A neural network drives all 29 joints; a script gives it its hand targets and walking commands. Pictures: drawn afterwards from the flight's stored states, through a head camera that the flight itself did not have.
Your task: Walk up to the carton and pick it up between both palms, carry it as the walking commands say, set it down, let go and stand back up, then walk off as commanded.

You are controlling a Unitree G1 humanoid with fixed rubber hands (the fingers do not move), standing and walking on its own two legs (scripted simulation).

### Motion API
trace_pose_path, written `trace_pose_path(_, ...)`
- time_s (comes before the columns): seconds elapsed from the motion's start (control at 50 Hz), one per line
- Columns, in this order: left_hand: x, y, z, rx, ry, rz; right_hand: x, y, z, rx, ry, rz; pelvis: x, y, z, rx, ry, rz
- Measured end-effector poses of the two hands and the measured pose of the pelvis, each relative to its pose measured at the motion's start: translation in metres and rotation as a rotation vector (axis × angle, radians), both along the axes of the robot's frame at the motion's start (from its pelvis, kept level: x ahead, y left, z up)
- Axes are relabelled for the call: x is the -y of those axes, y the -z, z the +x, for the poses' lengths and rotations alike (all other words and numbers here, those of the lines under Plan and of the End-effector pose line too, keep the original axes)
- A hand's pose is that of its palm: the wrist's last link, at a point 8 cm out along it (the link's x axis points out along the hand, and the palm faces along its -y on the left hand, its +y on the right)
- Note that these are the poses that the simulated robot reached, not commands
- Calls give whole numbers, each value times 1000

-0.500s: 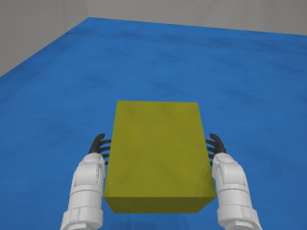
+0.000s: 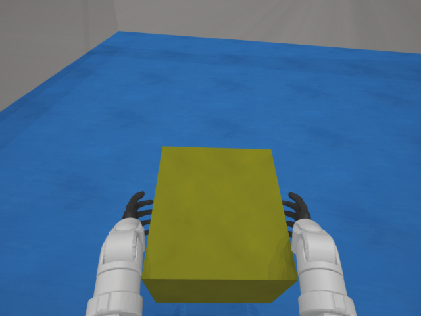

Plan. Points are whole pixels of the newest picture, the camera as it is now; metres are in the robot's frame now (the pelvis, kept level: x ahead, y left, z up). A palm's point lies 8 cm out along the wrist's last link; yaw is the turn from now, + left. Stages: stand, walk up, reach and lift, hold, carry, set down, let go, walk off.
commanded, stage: reach and lift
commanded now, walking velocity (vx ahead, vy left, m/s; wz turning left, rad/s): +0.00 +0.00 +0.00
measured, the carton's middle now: (215, 223) +0.34 +0.00 -0.03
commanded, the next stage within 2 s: hold in 0.24 s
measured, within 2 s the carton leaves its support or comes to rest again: neither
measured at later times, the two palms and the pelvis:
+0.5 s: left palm (128, 233) +0.26 +0.17 +0.04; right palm (302, 234) +0.27 -0.17 +0.05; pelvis -0.01 +0.00 +0.00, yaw +1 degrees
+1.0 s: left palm (128, 232) +0.26 +0.17 +0.04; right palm (300, 233) +0.27 -0.17 +0.04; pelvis -0.01 +0.00 +0.00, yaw +0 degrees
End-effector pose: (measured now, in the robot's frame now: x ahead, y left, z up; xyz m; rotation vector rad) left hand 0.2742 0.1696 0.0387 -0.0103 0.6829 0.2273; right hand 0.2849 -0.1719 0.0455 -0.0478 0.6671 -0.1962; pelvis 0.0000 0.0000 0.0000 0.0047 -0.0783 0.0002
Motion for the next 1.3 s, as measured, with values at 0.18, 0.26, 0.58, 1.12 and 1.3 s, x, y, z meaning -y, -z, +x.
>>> trace_pose_path(0.18,-3,-2,-9,8,-6,13,-3,3,-8,9,1,22,1,-1,1,0,-12,-2)
trace_pose_path(0.26,-2,-2,-10,8,-3,12,-3,3,-11,10,6,20,2,0,-2,5,-15,-2)
trace_pose_path(0.58,-4,-1,-16,16,-1,6,-4,0,-18,19,9,9,1,1,-9,14,-11,-5)
trace_pose_path(1.12,-5,5,-12,-5,-3,11,-6,5,-11,3,4,4,-3,1,-1,6,-8,-6)
trace_pose_path(1.3,-6,4,-15,-4,-7,20,-7,9,-15,4,6,20,-2,1,1,5,-16,-7)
